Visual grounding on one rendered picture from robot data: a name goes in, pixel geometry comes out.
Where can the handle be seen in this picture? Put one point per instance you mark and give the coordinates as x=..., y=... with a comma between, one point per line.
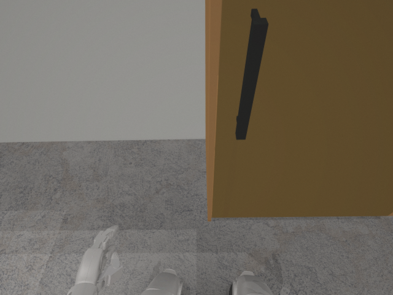
x=256, y=44

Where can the wardrobe door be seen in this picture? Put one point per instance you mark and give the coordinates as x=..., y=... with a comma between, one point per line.
x=320, y=135

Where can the left robot forearm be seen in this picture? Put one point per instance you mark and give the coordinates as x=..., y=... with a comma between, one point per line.
x=83, y=289

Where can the robot left thigh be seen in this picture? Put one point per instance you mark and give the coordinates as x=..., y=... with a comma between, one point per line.
x=164, y=284

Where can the right robot shin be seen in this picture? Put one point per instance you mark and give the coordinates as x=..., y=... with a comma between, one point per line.
x=247, y=273

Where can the robot left hand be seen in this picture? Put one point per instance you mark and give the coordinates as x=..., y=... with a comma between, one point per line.
x=95, y=258

